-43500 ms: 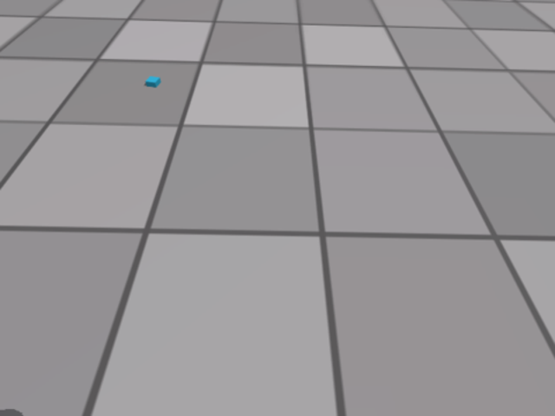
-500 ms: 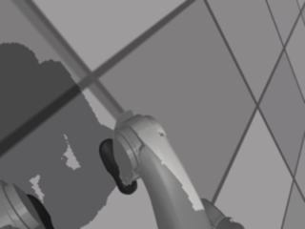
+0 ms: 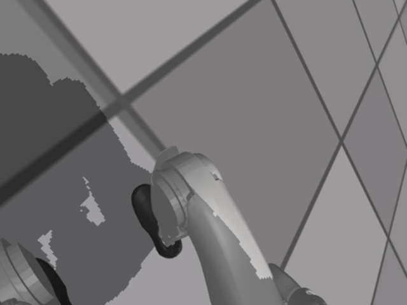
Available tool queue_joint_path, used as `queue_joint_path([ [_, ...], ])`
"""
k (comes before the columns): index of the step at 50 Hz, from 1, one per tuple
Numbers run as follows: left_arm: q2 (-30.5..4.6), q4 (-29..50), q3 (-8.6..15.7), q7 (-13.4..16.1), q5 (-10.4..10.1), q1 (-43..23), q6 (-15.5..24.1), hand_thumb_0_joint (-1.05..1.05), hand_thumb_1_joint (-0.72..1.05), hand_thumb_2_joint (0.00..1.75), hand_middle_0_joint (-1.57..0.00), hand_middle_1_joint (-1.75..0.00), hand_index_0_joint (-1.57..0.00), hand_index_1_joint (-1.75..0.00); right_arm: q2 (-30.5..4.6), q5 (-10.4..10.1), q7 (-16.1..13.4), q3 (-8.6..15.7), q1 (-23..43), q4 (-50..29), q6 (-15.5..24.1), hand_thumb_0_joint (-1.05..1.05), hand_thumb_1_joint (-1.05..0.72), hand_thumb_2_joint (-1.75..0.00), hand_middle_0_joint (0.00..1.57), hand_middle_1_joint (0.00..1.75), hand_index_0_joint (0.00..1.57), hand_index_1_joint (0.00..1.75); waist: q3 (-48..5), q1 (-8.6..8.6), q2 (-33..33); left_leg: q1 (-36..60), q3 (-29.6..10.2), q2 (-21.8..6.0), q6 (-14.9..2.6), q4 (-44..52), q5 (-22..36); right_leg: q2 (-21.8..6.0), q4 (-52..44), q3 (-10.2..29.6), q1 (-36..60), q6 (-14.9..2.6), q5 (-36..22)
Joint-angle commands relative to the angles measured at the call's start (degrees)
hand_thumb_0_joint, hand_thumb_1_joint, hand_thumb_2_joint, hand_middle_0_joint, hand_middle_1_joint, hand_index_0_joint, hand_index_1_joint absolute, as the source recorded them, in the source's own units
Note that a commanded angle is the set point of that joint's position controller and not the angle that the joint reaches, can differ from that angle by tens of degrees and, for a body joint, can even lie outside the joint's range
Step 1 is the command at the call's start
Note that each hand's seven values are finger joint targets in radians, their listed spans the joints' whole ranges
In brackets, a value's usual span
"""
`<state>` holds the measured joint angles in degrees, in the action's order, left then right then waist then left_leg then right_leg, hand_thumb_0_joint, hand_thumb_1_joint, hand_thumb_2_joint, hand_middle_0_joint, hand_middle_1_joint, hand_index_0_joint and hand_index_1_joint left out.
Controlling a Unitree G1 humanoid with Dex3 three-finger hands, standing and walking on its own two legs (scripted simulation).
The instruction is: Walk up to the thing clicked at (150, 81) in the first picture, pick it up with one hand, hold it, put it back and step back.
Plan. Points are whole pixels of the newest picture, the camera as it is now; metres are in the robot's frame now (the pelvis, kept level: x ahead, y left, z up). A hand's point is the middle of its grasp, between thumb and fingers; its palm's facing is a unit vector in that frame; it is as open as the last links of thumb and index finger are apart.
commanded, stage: open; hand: left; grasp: from above
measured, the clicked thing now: out of the picture +0.52 +0.35 -0.29
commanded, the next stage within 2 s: withdraw in 0.24 s
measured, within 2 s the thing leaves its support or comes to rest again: neither
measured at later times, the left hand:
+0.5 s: hand out of the picture +0.52 +0.33 -0.24, palm faces -0.39 -0.16 -0.91, open 12.3 cm
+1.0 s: hand out of the picture +0.50 +0.34 -0.10, palm faces -0.47 -0.16 -0.87, open 12.4 cm
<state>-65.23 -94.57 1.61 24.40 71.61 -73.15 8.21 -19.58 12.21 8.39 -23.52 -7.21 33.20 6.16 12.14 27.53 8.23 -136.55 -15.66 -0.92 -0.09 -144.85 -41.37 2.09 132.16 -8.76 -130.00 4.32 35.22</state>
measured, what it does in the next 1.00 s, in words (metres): stands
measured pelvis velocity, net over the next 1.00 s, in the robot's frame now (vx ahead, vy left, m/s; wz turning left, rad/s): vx -0.01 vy -0.01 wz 0.10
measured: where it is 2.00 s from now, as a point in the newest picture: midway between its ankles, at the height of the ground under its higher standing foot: (116, 270)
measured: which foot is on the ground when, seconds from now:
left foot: down 0.00-1.00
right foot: down 0.00-1.00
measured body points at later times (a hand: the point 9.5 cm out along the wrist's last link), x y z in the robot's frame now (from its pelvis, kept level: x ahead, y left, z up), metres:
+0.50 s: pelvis +0.00 +0.00 +0.00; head +0.31 +0.13 +0.30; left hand +0.54 +0.33 -0.19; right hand +0.02 -0.24 -0.04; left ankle +0.05 +0.12 -0.28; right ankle +0.13 -0.13 -0.28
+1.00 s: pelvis -0.01 -0.01 +0.04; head +0.24 +0.11 +0.39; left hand +0.52 +0.34 -0.05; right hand +0.07 -0.28 -0.03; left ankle +0.05 +0.12 -0.28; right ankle +0.13 -0.13 -0.28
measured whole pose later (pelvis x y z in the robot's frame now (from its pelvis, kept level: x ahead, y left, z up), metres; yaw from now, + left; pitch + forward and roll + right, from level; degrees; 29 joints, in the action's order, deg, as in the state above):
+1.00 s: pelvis -0.01 -0.01 +0.04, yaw +5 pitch +33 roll -12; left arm -51.4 -73.5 -3.2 -0.2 65.3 -69.5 4.0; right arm -20.2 7.0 5.7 -12.7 -9.4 29.8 -3.7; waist 3.4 19.6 0.6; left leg -131.9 -10.9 -0.1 -0.3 -134.8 -36.9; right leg -0.3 125.9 -5.8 -126.1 2.5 33.7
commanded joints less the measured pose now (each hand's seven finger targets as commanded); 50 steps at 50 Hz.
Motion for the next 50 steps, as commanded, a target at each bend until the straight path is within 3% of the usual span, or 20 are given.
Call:
queue_joint_path([
  [1,-11.08,7.76,0.67,2.53,-0.06,-15.85,0.07,0.0,-0.15,0.66,-0.39,-0.68,-0.39,-0.68,-20.34,0.21,-0.76,6.39,-12.63,2.25,-0.53,0.0,-0.89,-0.9,0.2,0.3,0.2,0.3,-37.82,3.79,-37.54,30.9,5.24,-3.07,0.62,14.44,17.4,1.7,-9.14,-7.05,22.21,-5.82,-15.69],
  [4,-9.48,6.07,0.03,2.41,-0.31,-14.08,-0.17,0.0,-0.14,0.65,-0.37,-0.71,-0.38,-0.69,-19.3,0.22,-0.66,5.57,-12.36,1.99,-0.6,0.0,-0.89,-0.9,0.2,0.3,0.2,0.3,-37.09,4.43,-36.61,31.09,5.1,-3.07,0.43,14.86,17.39,1.68,-9.44,-7.03,22.58,-5.44,-15.77],
  [5,-10.41,8.23,-0.04,2.52,-0.37,-16.05,0.1,0.0,-0.16,0.67,-0.37,-0.71,-0.37,-0.7,-20.69,0.21,-0.89,6.85,-12.28,1.67,-0.52,0.0,-0.89,-0.9,0.2,0.3,0.2,0.3,-36.89,4.47,-36.5,30.33,5.43,-2.93,0.31,15.23,16.26,1.9,-9.73,-6.96,22.95,-5.52,-15.1],
  [6,-10.64,7.14,0.46,2.33,-0.01,-15.45,-0.21,0.0,-0.16,0.67,-0.36,-0.72,-0.37,-0.71,-19.2,0.22,-0.65,5.48,-12.55,2.11,-0.53,0.0,-0.89,-0.9,0.2,0.3,0.2,0.3,-37.16,4.31,-37.12,29.97,5.46,-2.89,0.3,15.05,16.45,1.59,-9.67,-6.78,23.56,-5.44,-15.51],
  [11,-9.61,7.15,-0.07,1.93,-0.84,-14.99,-0.27,0.0,-0.16,0.68,-0.34,-0.74,-0.35,-0.73,-19.82,0.38,-0.75,5.2,-12.47,2.14,-0.7,0.0,-0.89,-0.9,0.2,0.3,0.2,0.3,-37.83,4.93,-36.33,31.0,4.72,-3.14,0.51,14.49,18.61,1.44,-9.48,-7.17,22.98,-5.48,-16.71],
  [13,-9.58,6.25,-0.68,1.81,-1.08,-13.99,-0.25,0.0,-0.18,0.7,-0.34,-0.74,-0.34,-0.73,-19.57,0.27,-0.88,5.28,-12.28,1.66,-0.73,0.0,-0.89,-0.9,0.2,0.3,0.2,0.3,-36.56,4.91,-34.14,28.59,5.43,-2.87,-0.06,14.68,16.57,1.8,-10.1,-6.82,24.93,-5.14,-15.92],
  [14,-11.71,9.3,0.61,1.92,-0.77,-16.11,-0.06,0.0,-0.19,0.7,-0.32,-0.75,-0.33,-0.74,-19.75,0.23,-0.98,5.21,-13.11,2.26,-0.71,0.0,-0.89,-0.9,0.2,0.3,0.2,0.3,-37.7,4.16,-36.55,29.85,5.57,-2.88,0.3,14.89,17.59,1.48,-9.91,-6.58,24.71,-5.34,-16.51],
  [15,-11.31,7.94,0.44,1.77,-0.71,-15.19,-0.21,0.0,-0.19,0.69,-0.31,-0.77,-0.33,-0.76,-19.63,0.22,-0.94,5.37,-12.4,1.84,-0.58,0.0,-0.89,-0.9,0.2,0.3,0.2,0.3,-36.53,3.69,-36.45,29.4,5.61,-2.79,0.3,14.77,16.28,1.54,-9.74,-6.48,23.33,-5.61,-15.08],
  [18,-11.16,7.78,0.23,1.65,-0.68,-14.81,-0.06,0.0,-0.24,0.75,-0.32,-0.78,-0.34,-0.76,-19.86,0.29,-1.03,5.36,-12.53,1.67,-0.73,0.0,-0.9,-0.9,0.2,0.3,0.2,0.3,-36.75,4.49,-35.96,29.86,5.34,-2.92,0.27,14.98,15.54,1.68,-10.05,-6.84,23.48,-5.47,-14.62],
  [23,-14.66,17.24,3.21,2.07,0.32,-19.73,0.0,0.0,-0.3,0.79,-0.32,-0.79,-0.31,-0.79,-20.26,0.14,-1.01,7.28,-13.73,2.15,-0.97,0.0,-0.91,-0.9,0.2,0.3,0.2,0.3,-44.47,2.29,-42.74,36.15,5.19,-3.22,1.11,15.8,19.0,1.47,-9.35,-6.83,23.73,-5.9,-16.66],
  [25,-12.25,19.75,2.65,1.6,0.15,-20.08,-0.61,0.0,-0.3,0.8,-0.31,-0.78,-0.31,-0.79,-20.0,-0.03,-0.36,8.18,-13.84,1.36,-0.85,0.0,-0.91,-0.9,0.2,0.3,0.2,0.3,-46.22,2.19,-44.44,37.63,5.72,-3.03,1.2,15.59,21.25,1.48,-9.37,-6.59,23.38,-6.18,-17.79],
  [26,-13.43,18.57,4.63,1.47,0.45,-17.55,-1.4,0.0,-0.32,0.81,-0.31,-0.78,-0.3,-0.79,-19.64,-0.31,-0.01,8.4,-14.34,2.32,-1.05,0.0,-0.91,-0.91,0.2,0.3,0.2,0.3,-46.44,1.45,-45.59,38.77,5.49,-3.11,1.56,15.79,22.37,1.23,-9.39,-6.54,22.34,-6.39,-17.81],
  [31,-9.13,30.99,3.77,-3.21,-1.13,-15.61,-5.4,0.0,-0.37,0.85,-0.27,-0.82,-0.26,-0.84,-17.18,-2.3,1.79,12.0,-13.32,-1.26,-2.82,0.0,-0.91,-0.91,0.2,0.3,0.2,0.3,-57.15,-4.09,-49.16,40.72,8.2,-2.12,1.05,17.98,26.44,1.58,-10.0,-4.64,25.54,-6.63,-20.16],
  [35,-1.37,27.81,0.72,-10.41,-2.98,-10.69,-9.28,0.0,-0.34,0.84,-0.27,-0.82,-0.26,-0.83,-17.06,-3.36,2.14,14.94,-16.65,-0.07,-6.21,0.0,-0.91,-0.9,0.2,0.3,0.2,0.3,-50.91,-3.49,-39.84,33.56,9.45,-1.22,0.33,19.0,24.27,1.91,-11.97,-3.87,25.16,-6.87,-19.48],
  [39,6.6,26.3,-3.01,-17.72,-6.58,-8.71,-10.06,0.0,-0.25,0.78,-0.33,-0.76,-0.32,-0.77,-17.3,-4.34,0.74,16.75,-18.24,-2.05,-9.22,0.0,-0.9,-0.9,0.2,0.3,0.2,0.3,-42.71,-2.31,-29.66,28.02,8.65,-0.17,-0.26,22.38,16.34,1.13,-15.78,-3.72,23.22,-7.49,-12.23],
  [41,6.76,28.34,-3.92,-20.41,-7.25,-10.69,-9.17,0.0,-0.23,0.78,-0.34,-0.76,-0.33,-0.77,-16.98,-4.74,-0.58,16.94,-17.65,-2.34,-10.06,0.0,-0.9,-0.9,0.2,0.3,0.2,0.3,-41.93,-2.91,-28.95,28.74,9.1,0.1,-0.25,23.66,14.64,1.13,-17.13,-3.27,23.9,-7.77,-10.05],
  [45,6.66,31.41,-4.54,-23.94,-7.66,-15.64,-5.52,0.0,-0.22,0.77,-0.36,-0.74,-0.35,-0.76,-15.69,-5.08,-2.89,16.83,-18.07,-2.16,-10.61,0.0,-0.9,-0.9,0.2,0.3,0.2,0.3,-42.05,-1.03,-22.56,25.42,10.04,0.72,-1.1,22.26,11.25,0.86,-18.88,-2.02,25.82,-7.13,-7.61],
  [46,4.8,31.37,-3.67,-23.86,-7.18,-16.62,-4.61,0.0,-0.22,0.77,-0.36,-0.75,-0.35,-0.76,-16.34,-5.25,-3.66,16.8,-17.7,-2.11,-10.6,0.0,-0.9,-0.9,0.2,0.3,0.2,0.3,-41.59,-2.1,-22.76,25.5,10.04,1.04,-1.01,22.12,10.74,0.53,-19.19,-1.92,23.7,-7.44,-6.71],
  [48,2.7,31.07,-3.0,-22.97,-6.1,-18.56,-2.58,0.0,-0.23,0.78,-0.36,-0.75,-0.34,-0.76,-15.5,-4.77,-4.42,15.98,-16.78,-2.22,-10.73,0.0,-0.9,-0.9,0.2,0.3,0.2,0.3,-43.06,-2.34,-23.75,25.75,10.23,1.05,-0.93,21.45,9.84,0.61,-18.61,-1.71,23.93,-7.22,-5.61],
  [50,-0.54,30.75,-1.88,-20.47,-3.99,-20.37,-1.05,0.0,-0.22,0.77,-0.36,-0.74,-0.35,-0.76,-14.62,-4.42,-5.06,15.11,-15.15,-2.0,-10.97,0.0,-0.9,-0.9,0.2,0.3,0.2,0.3,-46.08,-3.78,-27.95,28.61,10.38,0.9,-0.51,21.77,10.43,0.63,-16.83,-1.36,23.41,-7.31,-5.88],
])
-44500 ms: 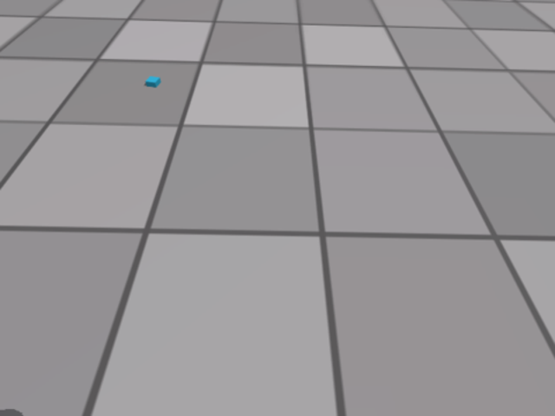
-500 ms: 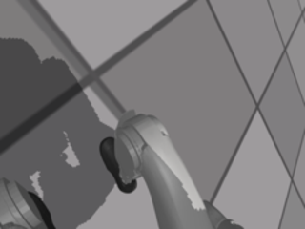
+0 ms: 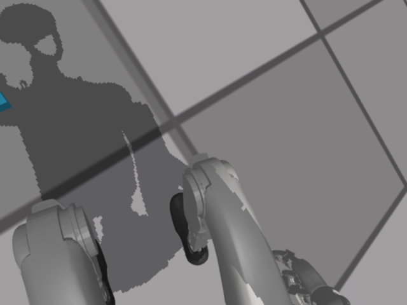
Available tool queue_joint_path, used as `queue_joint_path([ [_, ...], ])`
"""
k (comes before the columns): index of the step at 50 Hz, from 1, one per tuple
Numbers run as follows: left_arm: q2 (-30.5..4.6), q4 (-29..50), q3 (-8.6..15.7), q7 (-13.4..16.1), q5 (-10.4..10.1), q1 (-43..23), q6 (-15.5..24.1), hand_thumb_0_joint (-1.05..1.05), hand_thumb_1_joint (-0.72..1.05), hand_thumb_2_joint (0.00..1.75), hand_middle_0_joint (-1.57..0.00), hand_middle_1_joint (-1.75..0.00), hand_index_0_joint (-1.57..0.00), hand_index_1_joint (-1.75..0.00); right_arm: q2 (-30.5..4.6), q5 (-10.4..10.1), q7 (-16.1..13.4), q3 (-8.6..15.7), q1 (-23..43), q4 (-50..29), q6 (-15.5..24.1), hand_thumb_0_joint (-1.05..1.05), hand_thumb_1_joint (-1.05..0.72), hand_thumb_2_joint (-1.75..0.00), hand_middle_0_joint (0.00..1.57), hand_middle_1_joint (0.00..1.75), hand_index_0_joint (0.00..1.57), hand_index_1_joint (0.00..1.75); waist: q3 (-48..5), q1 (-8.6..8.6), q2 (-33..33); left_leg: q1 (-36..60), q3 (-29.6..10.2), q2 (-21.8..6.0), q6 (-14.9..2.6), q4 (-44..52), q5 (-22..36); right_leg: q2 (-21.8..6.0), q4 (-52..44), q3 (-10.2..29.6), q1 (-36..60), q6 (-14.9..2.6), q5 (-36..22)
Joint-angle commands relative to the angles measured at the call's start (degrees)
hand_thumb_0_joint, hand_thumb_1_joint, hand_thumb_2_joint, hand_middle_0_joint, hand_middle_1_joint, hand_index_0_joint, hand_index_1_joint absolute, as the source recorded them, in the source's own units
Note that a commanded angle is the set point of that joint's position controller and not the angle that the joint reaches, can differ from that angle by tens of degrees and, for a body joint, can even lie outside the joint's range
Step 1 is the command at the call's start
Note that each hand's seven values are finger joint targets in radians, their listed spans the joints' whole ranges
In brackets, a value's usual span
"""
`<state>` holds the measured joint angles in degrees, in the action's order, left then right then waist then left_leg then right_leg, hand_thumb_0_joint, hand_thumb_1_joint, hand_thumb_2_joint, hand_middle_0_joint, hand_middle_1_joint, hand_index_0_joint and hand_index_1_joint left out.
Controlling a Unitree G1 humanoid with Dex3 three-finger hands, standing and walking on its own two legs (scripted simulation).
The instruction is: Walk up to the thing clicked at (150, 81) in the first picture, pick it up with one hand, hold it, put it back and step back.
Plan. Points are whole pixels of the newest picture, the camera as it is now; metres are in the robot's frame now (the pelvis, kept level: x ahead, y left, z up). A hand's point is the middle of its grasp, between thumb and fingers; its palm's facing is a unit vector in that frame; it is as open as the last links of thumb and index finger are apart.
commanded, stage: withdraw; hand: left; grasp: from above
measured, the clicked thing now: out of the picture +0.57 +0.30 -0.33
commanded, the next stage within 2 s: home in 0.24 s
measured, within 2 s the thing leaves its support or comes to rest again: neither
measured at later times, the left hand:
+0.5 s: hand out of the picture +0.56 +0.32 -0.13, palm faces -0.41 -0.12 -0.90, open 12.1 cm
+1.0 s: hand out of the picture +0.37 +0.29 +0.04, palm faces -0.16 -0.75 -0.64, open 7.6 cm
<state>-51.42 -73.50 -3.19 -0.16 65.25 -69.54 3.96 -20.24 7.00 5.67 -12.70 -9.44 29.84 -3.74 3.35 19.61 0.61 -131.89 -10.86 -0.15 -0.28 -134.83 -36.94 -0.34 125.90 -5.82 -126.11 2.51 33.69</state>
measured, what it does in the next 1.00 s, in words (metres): rises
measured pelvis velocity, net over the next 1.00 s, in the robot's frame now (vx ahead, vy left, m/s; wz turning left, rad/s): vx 0.01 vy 0.00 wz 0.12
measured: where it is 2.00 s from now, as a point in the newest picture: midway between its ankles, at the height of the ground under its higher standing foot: (148, 264)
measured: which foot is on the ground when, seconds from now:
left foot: down 0.00-1.00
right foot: down 0.00-1.00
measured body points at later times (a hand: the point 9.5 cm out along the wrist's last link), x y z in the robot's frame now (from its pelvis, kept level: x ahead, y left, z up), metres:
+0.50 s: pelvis +0.00 +0.00 -0.02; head +0.27 +0.08 +0.33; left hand +0.58 +0.32 -0.08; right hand +0.02 -0.25 -0.10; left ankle +0.08 +0.12 -0.32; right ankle +0.13 -0.13 -0.32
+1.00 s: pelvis +0.01 +0.00 +0.14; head +0.18 +0.06 +0.56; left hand +0.38 +0.33 +0.08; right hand +0.21 -0.25 +0.04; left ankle +0.08 +0.12 -0.32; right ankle +0.13 -0.13 -0.32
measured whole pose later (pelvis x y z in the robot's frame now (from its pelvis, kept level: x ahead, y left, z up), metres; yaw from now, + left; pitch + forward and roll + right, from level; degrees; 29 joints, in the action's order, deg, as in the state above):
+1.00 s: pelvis +0.01 +0.00 +0.14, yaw +7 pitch +32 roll -6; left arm -29.7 -34.0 1.5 -1.3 21.8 -25.8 -11.8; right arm -16.0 -1.1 0.5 -1.0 -6.9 32.4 -1.9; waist -11.6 5.9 -2.1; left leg -104.5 -5.6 -0.8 0.0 -108.5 -36.5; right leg -1.9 103.4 -2.8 -101.3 2.4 34.2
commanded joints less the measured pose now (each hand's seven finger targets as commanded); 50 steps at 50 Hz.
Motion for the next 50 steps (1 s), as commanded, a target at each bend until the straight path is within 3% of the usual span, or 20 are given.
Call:
queue_joint_path([
  [1,-14.92,9.29,3.2,5.55,3.23,-24.9,3.68,0.0,-0.23,0.77,-0.36,-0.74,-0.35,-0.76,-13.4,0.94,-2.56,3.91,-12.33,1.4,-1.36,0.0,-0.9,-0.9,0.2,0.3,0.2,0.3,-39.12,3.72,-22.91,25.58,5.79,0.04,-0.18,12.15,6.5,3.1,-9.69,-4.15,19.45,-5.46,-4.88],
  [3,-13.76,6.02,2.31,8.15,4.85,-25.57,4.13,0.0,-0.24,0.78,-0.37,-0.74,-0.35,-0.76,-13.31,1.18,-2.8,3.37,-11.54,1.85,-1.63,0.0,-0.91,-0.91,0.2,0.3,0.2,0.3,-39.36,4.01,-25.16,25.98,5.77,-0.07,-0.08,12.33,5.8,3.2,-8.39,-4.22,17.58,-5.55,-4.8],
  [7,-12.58,2.77,1.38,12.25,5.8,-27.84,3.63,0.0,-0.27,0.8,-0.37,-0.75,-0.34,-0.78,-14.19,1.17,-3.13,3.57,-10.85,2.53,-0.99,0.0,-0.91,-0.91,0.2,0.3,0.2,0.3,-36.86,4.88,-28.35,27.17,5.03,-0.08,-0.07,14.08,1.8,2.93,-7.45,-5.61,11.97,-5.26,-3.47],
  [10,-16.6,5.37,3.63,13.72,6.77,-30.76,2.16,0.0,-0.28,0.8,-0.36,-0.77,-0.34,-0.79,-14.72,1.08,-2.97,4.09,-12.44,2.5,-0.66,0.0,-0.91,-0.91,0.2,0.3,0.2,0.3,-43.59,3.85,-32.19,31.45,5.53,-0.25,0.27,13.9,6.37,2.63,-5.79,-5.55,14.43,-5.24,-7.45],
  [12,-16.51,6.02,4.5,13.79,6.69,-30.84,0.75,0.0,-0.27,0.78,-0.38,-0.74,-0.36,-0.76,-15.46,0.57,-2.91,4.87,-13.18,2.05,-0.87,0.0,-0.91,-0.91,0.2,0.3,0.2,0.3,-46.23,3.31,-32.22,32.07,5.86,-0.13,0.3,13.64,8.57,2.23,-5.68,-5.31,14.37,-5.39,-8.97],
  [14,-15.49,5.84,4.45,13.13,5.23,-30.52,-0.48,0.0,-0.26,0.77,-0.38,-0.73,-0.36,-0.75,-15.42,0.45,-3.02,5.06,-14.06,2.46,-0.95,0.0,-0.91,-0.91,0.2,0.3,0.2,0.3,-46.99,3.86,-30.57,31.31,6.08,-0.12,0.01,13.0,9.45,2.36,-6.41,-5.21,15.03,-5.4,-9.46],
  [17,-14.74,1.73,3.27,10.61,4.54,-26.45,-1.88,0.0,-0.23,0.75,-0.38,-0.72,-0.37,-0.73,-14.74,0.54,-3.12,5.01,-14.9,3.21,-1.32,0.0,-0.91,-0.9,0.2,0.3,0.2,0.3,-42.42,4.66,-26.0,26.93,6.82,-0.08,-0.59,11.63,9.49,2.84,-7.68,-4.78,16.65,-5.4,-8.91],
  [18,-14.43,1.6,3.07,9.56,4.34,-25.66,-1.89,0.0,-0.15,0.83,-0.3,-0.69,-0.29,-0.72,-14.85,0.53,-3.18,5.0,-15.31,3.32,-1.37,0.0,-0.89,-0.89,0.2,0.3,0.2,0.3,-41.84,4.92,-22.79,24.33,6.88,-0.01,-1.05,10.95,8.58,2.88,-8.25,-4.66,17.2,-5.23,-8.1],
  [19,-14.42,0.75,2.94,8.52,4.07,-23.62,-1.93,0.0,-0.13,0.91,-0.22,-0.67,-0.21,-0.69,-14.85,0.49,-3.21,4.99,-15.56,3.44,-1.53,0.0,-0.89,-0.89,0.2,0.3,0.2,0.3,-40.71,4.31,-21.77,23.26,7.05,0.06,-1.04,10.9,8.64,2.81,-8.65,-4.42,17.91,-5.35,-7.93],
  [24,-17.04,7.32,6.64,2.64,-0.09,-17.72,-1.2,0.0,0.1,0.97,-0.23,-0.63,-0.21,-0.64,-15.34,0.2,-2.87,5.92,-18.12,1.46,-2.12,0.0,-0.89,-0.9,0.2,0.3,0.2,0.3,-44.23,1.48,-21.87,25.78,6.86,0.34,-0.45,11.87,13.94,2.24,-9.76,-4.56,23.07,-5.64,-11.07],
  [27,-17.33,17.23,10.19,-0.29,-4.55,-12.45,-0.39,0.0,0.26,0.97,-0.22,-0.57,-0.21,-0.59,-15.76,-0.57,-2.61,8.17,-18.56,-1.05,-2.69,0.0,-0.89,-0.9,0.2,0.3,0.2,0.3,-50.87,-2.28,-26.24,31.43,6.99,0.6,0.41,14.32,16.29,1.71,-10.3,-4.27,25.12,-6.31,-11.77],
  [31,-16.08,38.13,15.83,-2.16,-14.52,-4.65,-0.68,0.0,0.53,0.99,-0.22,-0.5,-0.21,-0.51,-14.59,-2.79,-2.38,11.93,-16.87,-3.8,-3.62,0.0,-0.9,-0.9,0.2,0.3,0.2,0.3,-63.89,-9.29,-33.08,43.94,7.26,0.86,0.99,20.04,19.48,0.98,-11.88,-2.72,27.08,-6.86,-12.74],
  [32,-14.34,41.73,16.42,-2.03,-17.3,-2.33,-1.6,0.0,0.57,0.96,-0.22,-0.46,-0.21,-0.47,-14.02,-3.58,-2.56,12.82,-15.92,-3.76,-3.98,0.0,-0.9,-0.9,0.2,0.3,0.2,0.3,-64.42,-10.19,-32.69,46.01,6.65,1.05,0.85,21.98,17.93,0.8,-12.81,-2.21,26.09,-6.82,-11.55],
  [33,-13.0,44.64,16.49,-1.64,-19.44,-0.99,-2.67,0.0,0.65,0.97,-0.22,-0.45,-0.21,-0.45,-12.91,-4.29,-2.76,13.27,-15.2,-3.34,-4.19,0.0,-0.9,-0.9,0.2,0.3,0.2,0.3,-64.63,-10.19,-30.96,46.66,6.75,0.66,0.38,23.59,15.76,1.0,-13.88,-1.65,25.81,-6.45,-10.11],
  [34,-10.22,43.62,16.89,-0.96,-22.05,3.45,-3.88,0.0,0.71,0.94,-0.21,-0.4,-0.21,-0.41,-12.12,-5.21,-3.06,13.88,-14.31,-2.35,-4.32,0.0,-0.9,-0.9,0.2,0.3,0.2,0.3,-60.24,-10.11,-28.5,45.9,6.05,0.84,0.1,25.75,13.87,0.83,-15.17,-1.15,23.92,-6.11,-9.13],
  [37,-1.74,45.57,13.53,0.46,-27.07,9.62,-6.52,0.0,0.9,0.9,-0.2,-0.3,-0.2,-0.3,-9.8,-5.99,-3.48,15.02,-13.24,-0.77,-3.74,0.0,-0.9,-0.9,0.2,0.3,0.2,0.3,-54.03,-8.72,-21.91,45.18,5.19,0.14,-1.0,29.65,8.82,1.17,-19.88,-0.76,24.44,-5.46,-6.51],
  [42,9.89,47.99,7.15,-0.5,-36.27,17.65,-11.21,0.0,0.9,0.9,-0.2,-0.3,-0.2,-0.3,-8.82,-6.94,-4.6,16.52,-10.67,0.94,-0.85,0.0,-0.9,-0.9,0.2,0.3,0.2,0.3,-45.72,-7.66,-17.12,50.3,3.72,-0.86,-0.88,37.97,1.26,0.77,-27.68,-0.78,27.99,-4.71,-2.42],
  [44,11.7,49.93,6.58,-0.83,-39.56,20.33,-12.22,0.0,0.9,0.9,-0.2,-0.3,-0.2,-0.3,-8.1,-7.43,-5.3,16.72,-9.7,0.3,0.92,0.0,-0.9,-0.9,0.2,0.3,0.2,0.3,-45.7,-8.04,-15.3,52.68,3.41,-1.02,-0.9,40.85,0.53,0.7,-30.48,-0.43,31.49,-4.23,-2.83],
  [46,12.45,50.74,6.94,-0.51,-42.87,25.8,-13.24,0.0,0.9,0.9,-0.2,-0.3,-0.2,-0.3,-7.04,-7.89,-5.81,16.61,-7.92,-0.26,2.41,0.0,-0.9,-0.9,0.2,0.3,0.2,0.3,-45.39,-9.56,-13.42,54.39,3.97,-0.95,-1.07,43.59,0.47,0.55,-33.28,0.24,36.53,-3.81,-3.46],
  [50,14.53,53.23,8.42,2.33,-48.16,31.83,-14.49,0.0,0.9,0.9,-0.2,-0.3,-0.2,-0.3,-5.0,-8.57,-7.12,15.86,-5.15,-0.68,5.0,0.0,-0.9,-0.9,0.2,0.3,0.2,0.3,-41.69,-11.0,-10.94,57.36,5.18,-0.48,-0.89,48.3,2.04,0.43,-39.36,1.7,43.98,-3.84,-3.64],
])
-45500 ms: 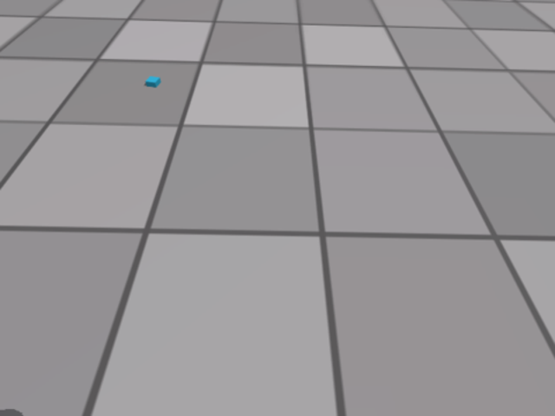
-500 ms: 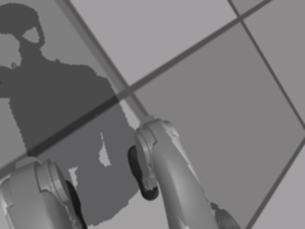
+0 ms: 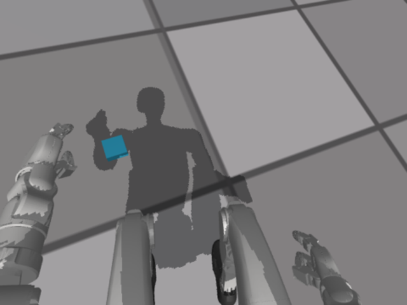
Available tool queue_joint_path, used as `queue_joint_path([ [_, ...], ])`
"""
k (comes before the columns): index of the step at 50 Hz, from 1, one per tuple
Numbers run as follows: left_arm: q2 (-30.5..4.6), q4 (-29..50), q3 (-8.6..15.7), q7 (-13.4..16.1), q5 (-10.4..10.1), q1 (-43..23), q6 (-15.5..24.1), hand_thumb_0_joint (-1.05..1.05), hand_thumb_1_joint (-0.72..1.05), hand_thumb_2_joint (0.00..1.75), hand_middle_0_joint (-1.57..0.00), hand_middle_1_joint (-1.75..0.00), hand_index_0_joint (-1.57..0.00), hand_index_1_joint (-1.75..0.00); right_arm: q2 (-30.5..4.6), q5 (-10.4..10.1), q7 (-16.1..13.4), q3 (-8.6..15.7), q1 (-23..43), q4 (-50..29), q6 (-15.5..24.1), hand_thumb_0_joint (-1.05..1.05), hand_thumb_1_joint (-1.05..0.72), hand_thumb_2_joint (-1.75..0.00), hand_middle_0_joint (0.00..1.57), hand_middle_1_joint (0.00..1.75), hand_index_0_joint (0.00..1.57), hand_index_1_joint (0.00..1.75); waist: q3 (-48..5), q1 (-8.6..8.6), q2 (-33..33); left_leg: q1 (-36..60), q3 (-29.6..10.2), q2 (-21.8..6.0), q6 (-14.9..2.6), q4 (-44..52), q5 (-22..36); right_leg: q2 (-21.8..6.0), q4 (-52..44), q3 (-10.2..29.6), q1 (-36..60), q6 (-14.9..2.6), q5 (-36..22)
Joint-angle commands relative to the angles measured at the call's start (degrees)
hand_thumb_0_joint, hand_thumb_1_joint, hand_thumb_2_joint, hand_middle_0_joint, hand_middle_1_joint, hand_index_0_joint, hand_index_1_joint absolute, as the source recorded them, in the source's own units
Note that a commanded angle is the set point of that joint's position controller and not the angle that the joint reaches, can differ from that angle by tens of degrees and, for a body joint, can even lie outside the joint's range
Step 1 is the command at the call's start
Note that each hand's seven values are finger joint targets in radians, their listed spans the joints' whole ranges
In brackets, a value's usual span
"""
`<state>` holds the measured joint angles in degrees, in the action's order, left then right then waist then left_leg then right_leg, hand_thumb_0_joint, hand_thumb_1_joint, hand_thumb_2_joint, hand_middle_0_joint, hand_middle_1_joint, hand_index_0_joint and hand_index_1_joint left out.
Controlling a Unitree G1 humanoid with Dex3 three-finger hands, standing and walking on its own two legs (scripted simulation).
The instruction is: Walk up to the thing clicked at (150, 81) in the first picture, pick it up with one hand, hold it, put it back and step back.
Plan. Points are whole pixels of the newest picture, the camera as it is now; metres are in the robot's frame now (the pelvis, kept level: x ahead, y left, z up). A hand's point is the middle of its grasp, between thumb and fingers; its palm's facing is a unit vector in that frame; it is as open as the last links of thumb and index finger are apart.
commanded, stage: home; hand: left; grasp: from above
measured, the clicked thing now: (115, 148) +0.59 +0.24 -0.48
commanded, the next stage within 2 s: none
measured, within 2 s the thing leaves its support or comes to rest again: neither
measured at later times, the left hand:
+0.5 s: hand (58, 210) +0.27 +0.19 +0.09, palm faces +0.12 -0.97 -0.22, open 7.4 cm
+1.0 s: hand (13, 260) +0.22 +0.18 +0.17, palm faces +0.15 -0.97 -0.19, open 7.4 cm
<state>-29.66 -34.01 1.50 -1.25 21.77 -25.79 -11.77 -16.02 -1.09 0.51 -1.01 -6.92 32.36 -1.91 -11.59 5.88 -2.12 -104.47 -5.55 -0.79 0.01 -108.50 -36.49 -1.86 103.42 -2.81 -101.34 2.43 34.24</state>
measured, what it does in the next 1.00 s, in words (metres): rises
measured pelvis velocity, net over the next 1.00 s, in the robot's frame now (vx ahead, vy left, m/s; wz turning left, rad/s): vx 0.08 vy -0.01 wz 0.09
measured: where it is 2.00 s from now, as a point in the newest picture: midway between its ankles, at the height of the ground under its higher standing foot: (186, 291)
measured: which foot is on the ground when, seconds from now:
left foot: down 0.00-1.00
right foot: down 0.00-1.00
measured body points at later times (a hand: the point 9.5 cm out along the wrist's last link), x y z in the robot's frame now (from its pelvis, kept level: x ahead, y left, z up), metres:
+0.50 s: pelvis +0.04 -0.02 +0.17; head +0.11 +0.01 +0.62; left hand +0.27 +0.24 +0.11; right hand +0.20 -0.26 +0.08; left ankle +0.08 +0.12 -0.46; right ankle +0.10 -0.15 -0.46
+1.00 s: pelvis +0.08 -0.01 +0.22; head +0.09 +0.00 +0.67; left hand +0.21 +0.23 +0.19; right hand +0.28 -0.23 +0.17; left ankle +0.08 +0.12 -0.46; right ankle +0.10 -0.15 -0.46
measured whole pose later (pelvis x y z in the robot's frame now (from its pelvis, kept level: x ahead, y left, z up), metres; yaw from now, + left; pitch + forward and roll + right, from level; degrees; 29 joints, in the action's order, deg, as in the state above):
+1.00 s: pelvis +0.08 -0.01 +0.22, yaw +5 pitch +10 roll -3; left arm -12.7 6.9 2.0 1.2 -3.2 28.6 -26.1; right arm -12.3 -0.7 -10.9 -2.7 -14.7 30.3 13.8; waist -9.4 1.8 -2.1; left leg -40.0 -4.3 -1.8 1.2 -58.0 -27.9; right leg -1.5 53.9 -4.4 -37.3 1.1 26.3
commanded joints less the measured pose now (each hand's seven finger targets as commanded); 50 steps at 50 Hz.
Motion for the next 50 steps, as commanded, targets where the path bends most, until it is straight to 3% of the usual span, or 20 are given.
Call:
queue_joint_path([
  [1,-7.25,13.36,4.78,4.23,-5.88,-10.76,0.88,0.0,0.9,0.9,-0.2,-0.3,-0.2,-0.3,-8.92,-0.59,-2.31,4.02,-7.0,-3.06,3.72,0.0,-0.9,-0.9,0.2,0.3,0.2,0.3,-25.87,2.12,-7.8,31.23,-0.44,0.15,-1.09,23.35,1.46,1.88,-18.07,-1.01,20.55,-3.73,-4.06],
  [9,-1.39,19.74,7.05,6.98,-15.66,4.62,-2.3,0.0,0.9,0.9,-0.2,-0.3,-0.2,-0.3,-6.41,-1.2,-4.21,3.19,-3.48,-4.66,7.18,0.0,-0.9,-0.9,0.2,0.3,0.2,0.3,-24.44,0.32,-5.0,41.27,1.23,0.59,-1.22,32.16,8.73,1.71,-29.71,1.37,37.54,-3.51,-9.4],
  [15,4.54,27.32,6.55,6.82,-21.8,15.11,-5.74,0.0,0.9,0.9,-0.2,-0.3,-0.2,-0.3,-5.29,-1.62,-6.26,2.51,-3.53,-5.64,9.39,0.0,-0.9,-0.9,0.2,0.3,0.2,0.3,-20.64,-0.33,-4.34,50.84,0.04,-0.02,-0.88,41.66,7.48,1.96,-38.27,1.17,45.31,-3.2,-9.05],
  [20,7.45,31.71,6.45,6.55,-24.74,24.14,-7.6,0.0,0.9,0.9,-0.2,-0.3,-0.2,-0.3,-4.46,-1.47,-8.58,1.53,-3.93,-5.96,11.49,0.0,-0.9,-0.9,0.2,0.3,0.2,0.3,-14.94,-0.83,-3.79,56.41,-0.26,-0.08,-0.76,47.81,7.75,2.14,-44.1,0.74,50.55,-2.86,-10.16],
  [21,8.3,33.42,5.46,6.37,-24.88,25.74,-7.87,0.0,0.9,0.9,-0.2,-0.3,-0.2,-0.3,-4.15,-1.47,-9.04,1.41,-4.17,-6.43,11.9,0.0,-0.9,-0.9,0.2,0.3,0.2,0.3,-13.41,-0.35,-3.61,56.61,0.04,0.14,-0.8,48.95,8.14,2.16,-45.74,0.74,52.13,-2.83,-10.35],
  [22,7.73,34.26,6.81,6.42,-25.31,27.46,-8.17,0.0,0.9,0.9,-0.2,-0.3,-0.2,-0.3,-4.07,-1.36,-9.37,1.34,-4.37,-6.67,12.28,0.0,-0.9,-0.9,0.2,0.3,0.2,0.3,-12.28,-0.95,-3.22,57.18,0.37,0.26,-0.94,49.98,8.03,2.12,-47.39,0.88,54.11,-2.69,-10.31],
  [25,9.47,37.49,5.56,5.89,-25.9,33.7,-9.06,0.0,0.9,0.9,-0.2,-0.3,-0.2,-0.3,-3.56,-1.22,-10.25,1.09,-5.05,-7.54,13.3,0.0,-0.9,-0.9,0.2,0.3,0.2,0.3,-8.2,-1.07,-2.62,59.47,1.17,0.64,-1.04,53.48,8.34,2.15,-51.8,0.87,57.58,-2.5,-10.31],
  [26,9.31,38.84,6.16,5.85,-25.9,37.05,-9.49,0.0,0.9,0.9,-0.2,-0.3,-0.2,-0.3,-3.56,-1.19,-10.55,1.18,-5.7,-8.01,13.59,0.0,-0.9,-0.9,0.2,0.3,0.2,0.3,-8.02,-1.46,-2.26,60.99,1.34,0.73,-0.97,54.67,8.99,2.22,-53.16,0.88,59.22,-2.55,-10.41],
  [33,11.37,48.67,4.15,5.02,-25.75,49.0,-11.14,0.0,0.9,0.9,-0.2,-0.3,-0.2,-0.3,-2.65,-0.56,-11.83,1.23,-6.0,-10.11,15.72,0.0,-0.9,-0.9,0.2,0.3,0.2,0.3,-5.3,-2.21,-1.07,66.57,3.0,1.11,-0.94,57.95,17.09,2.81,-57.62,-0.43,65.36,-2.43,-16.16],
  [43,11.68,51.75,3.2,2.88,-24.95,52.55,-11.7,0.0,0.9,0.9,-0.2,-0.3,-0.2,-0.3,-3.05,0.29,-12.46,1.64,-5.33,-10.63,18.26,0.0,-0.9,-0.9,0.2,0.3,0.2,0.3,-0.06,-2.18,1.76,68.81,3.55,1.26,-1.23,60.09,18.23,2.69,-59.39,-1.7,66.05,-1.89,-16.56],
  [50,11.06,52.32,3.64,2.63,-24.45,52.38,-11.11,0.0,0.9,0.9,-0.2,-0.3,-0.2,-0.3,-3.29,0.77,-11.95,1.81,-5.1,-10.24,19.08,0.0,-0.9,-0.9,0.2,0.3,0.2,0.3,-1.62,-3.23,-1.16,69.98,3.33,1.3,-0.7,60.1,20.05,2.52,-58.39,-1.82,67.42,-2.08,-18.1],
])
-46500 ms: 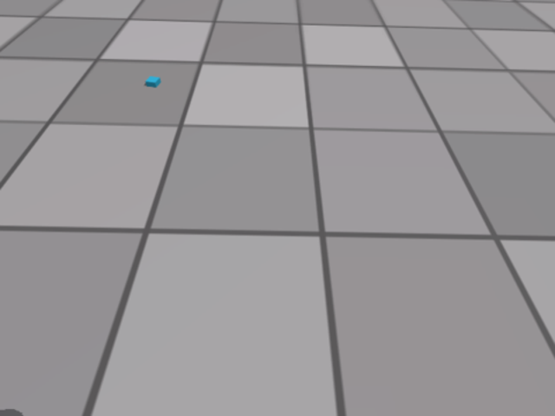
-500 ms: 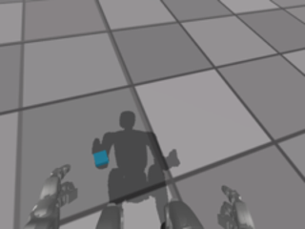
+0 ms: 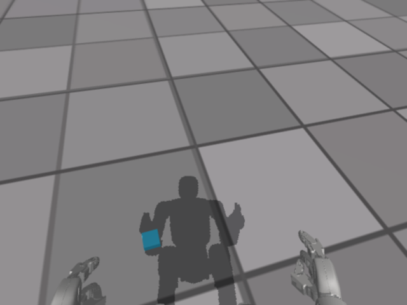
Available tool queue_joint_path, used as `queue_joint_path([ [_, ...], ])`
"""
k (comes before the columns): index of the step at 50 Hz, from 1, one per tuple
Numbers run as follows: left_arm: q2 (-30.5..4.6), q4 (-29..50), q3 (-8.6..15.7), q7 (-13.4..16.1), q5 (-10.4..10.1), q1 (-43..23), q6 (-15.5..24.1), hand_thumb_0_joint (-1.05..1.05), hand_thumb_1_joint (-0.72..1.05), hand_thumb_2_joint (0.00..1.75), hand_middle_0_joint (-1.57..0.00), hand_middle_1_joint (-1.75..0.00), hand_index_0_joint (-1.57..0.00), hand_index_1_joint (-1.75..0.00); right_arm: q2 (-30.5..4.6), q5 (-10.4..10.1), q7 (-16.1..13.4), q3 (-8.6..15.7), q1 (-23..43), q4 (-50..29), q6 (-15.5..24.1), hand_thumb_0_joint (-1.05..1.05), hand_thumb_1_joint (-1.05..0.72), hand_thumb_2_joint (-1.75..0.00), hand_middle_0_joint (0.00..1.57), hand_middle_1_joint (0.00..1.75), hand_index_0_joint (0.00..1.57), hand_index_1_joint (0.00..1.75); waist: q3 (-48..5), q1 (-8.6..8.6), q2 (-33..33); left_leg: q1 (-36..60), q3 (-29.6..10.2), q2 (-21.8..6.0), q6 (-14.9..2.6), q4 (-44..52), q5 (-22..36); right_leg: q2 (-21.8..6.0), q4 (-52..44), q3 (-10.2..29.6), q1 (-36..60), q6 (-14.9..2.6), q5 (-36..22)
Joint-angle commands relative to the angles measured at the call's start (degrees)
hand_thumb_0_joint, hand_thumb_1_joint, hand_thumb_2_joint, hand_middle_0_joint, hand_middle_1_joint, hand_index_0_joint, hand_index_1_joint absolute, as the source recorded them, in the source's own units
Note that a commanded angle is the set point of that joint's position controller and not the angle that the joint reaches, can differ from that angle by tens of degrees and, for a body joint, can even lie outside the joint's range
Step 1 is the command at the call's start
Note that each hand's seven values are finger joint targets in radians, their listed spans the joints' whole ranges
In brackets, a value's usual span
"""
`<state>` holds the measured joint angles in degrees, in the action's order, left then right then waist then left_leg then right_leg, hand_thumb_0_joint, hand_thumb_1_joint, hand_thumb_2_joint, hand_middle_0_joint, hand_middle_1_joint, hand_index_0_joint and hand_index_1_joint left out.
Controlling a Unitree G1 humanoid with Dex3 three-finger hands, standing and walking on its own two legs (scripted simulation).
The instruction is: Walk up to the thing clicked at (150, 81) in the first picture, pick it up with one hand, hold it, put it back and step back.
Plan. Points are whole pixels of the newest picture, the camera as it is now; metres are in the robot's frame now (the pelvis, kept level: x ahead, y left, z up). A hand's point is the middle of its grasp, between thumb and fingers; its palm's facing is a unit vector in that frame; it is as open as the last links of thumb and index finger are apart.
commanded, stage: home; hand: left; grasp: from above
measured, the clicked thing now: (151, 239) +0.53 +0.20 -0.70
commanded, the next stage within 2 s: stand in 1.80 s
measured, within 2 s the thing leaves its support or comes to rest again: neither
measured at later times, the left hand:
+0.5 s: hand (102, 296) +0.17 +0.18 -0.05, palm faces +0.04 -0.98 -0.19, open 7.4 cm
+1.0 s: hand (104, 295) +0.17 +0.18 -0.05, palm faces +0.04 -0.98 -0.19, open 7.4 cm
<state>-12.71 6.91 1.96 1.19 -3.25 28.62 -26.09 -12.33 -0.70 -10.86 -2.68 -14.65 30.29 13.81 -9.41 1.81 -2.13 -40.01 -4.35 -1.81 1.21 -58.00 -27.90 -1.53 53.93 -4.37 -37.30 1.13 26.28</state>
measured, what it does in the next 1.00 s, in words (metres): stands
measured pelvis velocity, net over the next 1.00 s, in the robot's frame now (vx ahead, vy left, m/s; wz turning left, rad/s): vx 0.01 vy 0.00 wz -0.01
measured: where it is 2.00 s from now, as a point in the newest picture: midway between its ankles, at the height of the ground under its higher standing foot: outside the picture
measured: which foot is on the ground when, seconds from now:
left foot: down 0.00-1.00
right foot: down 0.00-1.00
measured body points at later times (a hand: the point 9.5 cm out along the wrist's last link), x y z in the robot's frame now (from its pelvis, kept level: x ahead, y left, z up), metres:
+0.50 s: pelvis +0.00 +0.01 +0.00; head +0.02 +0.02 +0.45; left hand +0.16 +0.24 -0.03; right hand +0.15 -0.24 -0.07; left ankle +0.01 +0.13 -0.68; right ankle +0.01 -0.14 -0.68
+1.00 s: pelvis +0.01 +0.00 +0.00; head +0.02 +0.01 +0.45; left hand +0.17 +0.23 -0.03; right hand +0.16 -0.24 -0.06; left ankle +0.01 +0.13 -0.68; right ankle +0.01 -0.14 -0.68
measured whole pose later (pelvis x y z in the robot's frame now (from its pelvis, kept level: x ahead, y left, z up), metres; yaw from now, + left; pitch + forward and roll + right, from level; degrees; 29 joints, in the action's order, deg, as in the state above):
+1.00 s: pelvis +0.01 +0.00 +0.00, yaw -1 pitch +10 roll -3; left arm -12.9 7.3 1.8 1.2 -3.2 28.4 -25.8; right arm -12.2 -0.5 -10.5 -2.2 -16.0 31.7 13.8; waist -9.1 2.2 -2.3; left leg -39.5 -3.8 -2.2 1.0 -58.5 -28.9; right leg -1.1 53.9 -3.7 -36.9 1.4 26.7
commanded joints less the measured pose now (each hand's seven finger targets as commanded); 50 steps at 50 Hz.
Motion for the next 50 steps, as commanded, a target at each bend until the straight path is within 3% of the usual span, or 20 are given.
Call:
queue_joint_path([
  [1,-6.21,11.93,3.51,0.3,0.68,-2.2,3.16,0.0,0.9,0.9,-0.2,-0.3,-0.2,-0.3,-7.18,0.37,-0.5,3.6,2.47,-8.4,3.44,0.0,-0.9,-0.9,0.2,0.3,0.2,0.3,-4.55,0.78,-2.14,6.21,2.01,2.18,-1.73,9.88,11.86,2.28,-8.51,-0.28,3.31,-0.94,-10.39],
  [11,-5.73,11.21,3.02,0.78,0.72,-0.57,3.07,0.0,0.9,0.9,-0.2,-0.3,-0.2,-0.3,-7.23,0.54,-0.26,3.76,2.27,-7.83,2.9,0.0,-0.9,-0.9,0.2,0.3,0.2,0.3,-5.15,0.69,-2.32,7.04,1.21,1.55,-1.2,9.77,16.46,2.78,-7.43,-0.95,4.07,-1.23,-13.29],
  [20,-5.55,11.03,3.21,0.57,0.22,-1.23,2.86,0.0,0.9,0.9,-0.2,-0.3,-0.2,-0.3,-7.15,0.43,-0.11,3.55,2.66,-7.87,2.99,0.0,-0.9,-0.9,0.2,0.3,0.2,0.3,-2.61,-0.19,-1.39,5.17,0.3,1.18,-1.31,11.41,9.86,2.68,-8.23,-0.96,2.73,-0.97,-8.31],
  [27,-5.72,11.12,3.06,0.46,0.48,-1.6,2.87,0.0,0.9,0.9,-0.2,-0.3,-0.2,-0.3,-7.09,0.43,-0.21,3.64,2.19,-8.1,3.18,0.0,-0.9,-0.9,0.2,0.3,0.2,0.3,-4.37,0.7,-0.46,5.19,1.47,1.63,-1.68,10.21,10.37,2.53,-8.61,-0.39,3.48,-0.88,-9.0],
  [33,-6.05,11.35,3.72,0.47,0.39,-1.49,3.17,0.0,0.9,0.9,-0.2,-0.3,-0.2,-0.3,-6.98,0.42,-0.32,3.62,2.67,-8.01,3.24,0.0,-0.9,-0.9,0.2,0.3,0.2,0.3,-3.33,0.23,-0.49,4.28,1.99,1.82,-1.8,10.06,8.53,2.34,-9.23,-0.17,3.35,-0.75,-7.5],
  [38,-6.08,11.79,3.36,0.38,0.66,-1.0,3.13,0.0,0.9,0.9,-0.2,-0.3,-0.2,-0.3,-7.13,0.37,-0.4,3.85,2.16,-7.65,3.31,0.0,-0.9,-0.9,0.2,0.3,0.2,0.3,-4.89,0.66,-1.77,6.41,2.14,1.54,-1.53,9.65,11.88,2.39,-8.3,-0.09,3.62,-0.89,-10.19],
  [44,-5.68,11.35,2.95,0.32,0.38,-1.49,3.2,0.0,0.9,0.9,-0.2,-0.3,-0.2,-0.3,-7.01,0.37,-0.39,3.65,2.53,-7.83,3.31,0.0,-0.9,-0.9,0.2,0.3,0.2,0.3,-2.73,0.58,-1.03,4.82,1.98,1.6,-1.69,9.99,10.04,2.44,-8.89,-0.26,2.95,-0.77,-8.64],
  [47,-5.89,10.97,3.49,0.25,0.3,-0.99,3.2,0.0,0.9,0.9,-0.2,-0.3,-0.2,-0.3,-7.08,0.43,-0.42,3.9,2.18,-7.67,3.35,0.0,-0.9,-0.9,0.2,0.3,0.2,0.3,-5.06,0.56,-0.92,6.01,1.98,1.55,-1.59,9.27,12.99,2.39,-8.32,-0.15,4.19,-0.83,-11.13],
  [50,-6.27,11.6,3.45,0.4,0.43,-1.4,3.25,0.0,0.9,0.9,-0.2,-0.3,-0.2,-0.3,-7.16,0.35,-0.38,3.9,2.46,-7.96,3.15,0.0,-0.9,-0.9,0.2,0.3,0.2,0.3,-3.9,0.45,-1.08,5.38,2.3,1.68,-1.66,9.23,12.42,2.27,-8.69,0.02,3.91,-0.73,-10.92],
])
